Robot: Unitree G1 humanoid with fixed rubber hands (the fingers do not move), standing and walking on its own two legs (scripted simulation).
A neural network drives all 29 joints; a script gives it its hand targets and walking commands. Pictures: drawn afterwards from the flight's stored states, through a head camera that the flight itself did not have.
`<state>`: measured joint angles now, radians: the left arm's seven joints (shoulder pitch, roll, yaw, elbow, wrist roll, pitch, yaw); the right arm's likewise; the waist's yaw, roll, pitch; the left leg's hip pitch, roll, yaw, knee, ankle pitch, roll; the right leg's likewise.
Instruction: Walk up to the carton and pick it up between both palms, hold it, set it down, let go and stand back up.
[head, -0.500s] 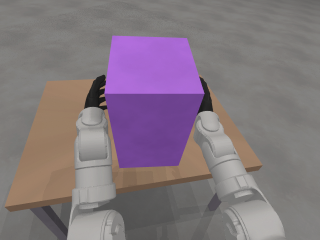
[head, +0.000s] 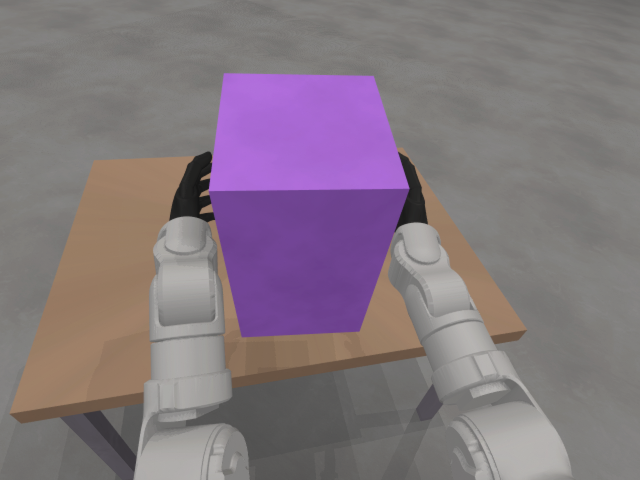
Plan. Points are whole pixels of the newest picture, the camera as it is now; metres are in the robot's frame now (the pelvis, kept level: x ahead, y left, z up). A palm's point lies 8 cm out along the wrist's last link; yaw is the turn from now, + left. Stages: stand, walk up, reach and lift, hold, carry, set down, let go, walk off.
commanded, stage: hold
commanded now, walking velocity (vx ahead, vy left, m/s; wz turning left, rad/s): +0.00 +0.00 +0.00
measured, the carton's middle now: (300, 220) +0.39 +0.01 +0.15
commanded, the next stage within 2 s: set down in 0.88 s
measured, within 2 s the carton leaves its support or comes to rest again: neither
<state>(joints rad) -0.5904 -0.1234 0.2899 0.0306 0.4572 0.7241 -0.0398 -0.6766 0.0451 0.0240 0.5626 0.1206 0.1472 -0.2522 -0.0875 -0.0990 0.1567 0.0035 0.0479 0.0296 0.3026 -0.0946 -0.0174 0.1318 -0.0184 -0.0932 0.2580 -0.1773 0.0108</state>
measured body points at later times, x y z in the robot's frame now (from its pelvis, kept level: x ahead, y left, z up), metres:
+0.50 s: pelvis +0.00 +0.00 +0.00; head -0.03 +0.04 +0.45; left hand +0.37 +0.15 +0.17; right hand +0.38 -0.11 +0.18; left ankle +0.06 +0.13 -0.75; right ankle +0.00 -0.12 -0.75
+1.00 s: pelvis +0.00 +0.00 +0.00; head -0.02 +0.04 +0.45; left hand +0.38 +0.14 +0.17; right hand +0.38 -0.12 +0.18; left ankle +0.06 +0.13 -0.75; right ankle +0.00 -0.12 -0.75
